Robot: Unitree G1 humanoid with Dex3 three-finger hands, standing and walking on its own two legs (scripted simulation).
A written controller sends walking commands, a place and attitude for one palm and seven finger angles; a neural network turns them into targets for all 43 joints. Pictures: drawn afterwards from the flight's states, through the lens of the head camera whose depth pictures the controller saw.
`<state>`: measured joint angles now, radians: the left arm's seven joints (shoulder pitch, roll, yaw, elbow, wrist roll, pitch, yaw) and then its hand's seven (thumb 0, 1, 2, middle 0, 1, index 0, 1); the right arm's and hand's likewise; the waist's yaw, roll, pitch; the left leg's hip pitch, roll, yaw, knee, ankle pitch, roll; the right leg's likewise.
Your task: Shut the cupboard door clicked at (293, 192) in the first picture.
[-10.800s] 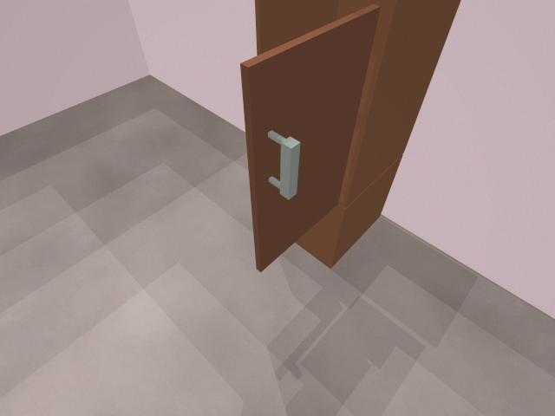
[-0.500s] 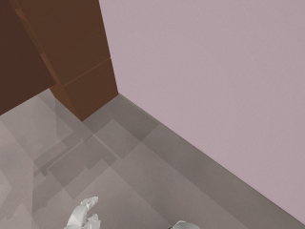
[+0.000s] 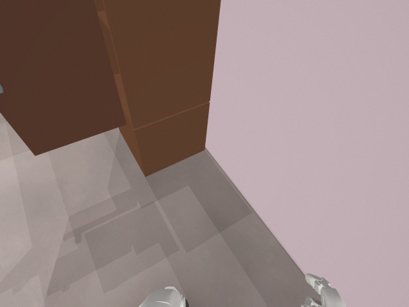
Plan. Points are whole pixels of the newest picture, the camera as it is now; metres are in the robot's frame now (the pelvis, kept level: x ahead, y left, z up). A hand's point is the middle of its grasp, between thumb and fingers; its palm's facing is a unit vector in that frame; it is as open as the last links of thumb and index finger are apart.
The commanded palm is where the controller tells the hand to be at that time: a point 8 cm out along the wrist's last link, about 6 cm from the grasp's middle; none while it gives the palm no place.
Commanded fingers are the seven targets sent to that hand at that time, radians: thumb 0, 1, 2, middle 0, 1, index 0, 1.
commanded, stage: turn to face it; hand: left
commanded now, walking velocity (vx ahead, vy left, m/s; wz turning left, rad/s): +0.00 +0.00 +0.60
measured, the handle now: out of the picture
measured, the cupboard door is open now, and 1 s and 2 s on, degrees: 89 89 89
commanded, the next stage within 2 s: take the last steps up to it in 0.98 s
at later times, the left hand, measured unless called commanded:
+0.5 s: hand (124, 252) +0.23 +0.20 -0.12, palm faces +0.21 -0.95 -0.22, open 7.4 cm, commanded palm none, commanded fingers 0.00 0.90 0.90 -0.20 -0.30 -0.20 -0.30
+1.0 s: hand out of the picture -0.01 +0.18 -0.17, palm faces +0.54 -0.81 -0.25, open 7.4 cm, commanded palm none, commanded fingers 0.00 0.90 0.90 -0.20 -0.30 -0.20 -0.30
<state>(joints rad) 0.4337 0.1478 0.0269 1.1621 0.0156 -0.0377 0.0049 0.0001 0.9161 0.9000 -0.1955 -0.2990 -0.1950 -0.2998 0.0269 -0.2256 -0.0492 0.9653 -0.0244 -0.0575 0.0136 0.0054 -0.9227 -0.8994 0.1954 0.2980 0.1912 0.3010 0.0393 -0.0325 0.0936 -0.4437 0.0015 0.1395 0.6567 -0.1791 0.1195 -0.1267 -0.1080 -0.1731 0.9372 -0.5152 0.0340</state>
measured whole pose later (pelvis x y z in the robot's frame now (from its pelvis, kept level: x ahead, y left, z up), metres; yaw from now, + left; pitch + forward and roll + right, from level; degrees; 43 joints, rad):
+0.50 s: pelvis +0.11 -0.02 +0.02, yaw +13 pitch +2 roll -1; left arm 0.05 0.21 0.06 0.86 0.01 0.02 0.03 0.00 0.91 0.90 -0.19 -0.30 -0.19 -0.30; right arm 0.29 -0.20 -0.07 1.00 -0.02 0.03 -0.01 0.01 -0.92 -0.90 0.20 0.30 0.20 0.30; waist -0.06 0.00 0.05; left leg -0.28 -0.09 -0.10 0.52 -0.26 0.07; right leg -0.37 -0.01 0.01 0.71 -0.37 0.08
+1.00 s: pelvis +0.12 +0.00 +0.01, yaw +30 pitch +0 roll +0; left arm 0.30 0.26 0.06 1.00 0.02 0.05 0.03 0.00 0.91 0.90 -0.20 -0.30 -0.20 -0.30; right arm 0.03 -0.24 -0.05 0.93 -0.01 0.02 0.01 0.01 -0.91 -0.90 0.20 0.30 0.19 0.30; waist 0.05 -0.07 0.12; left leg -0.32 -0.01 0.08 0.64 -0.31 0.05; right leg -0.32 -0.13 -0.10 0.92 -0.56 0.06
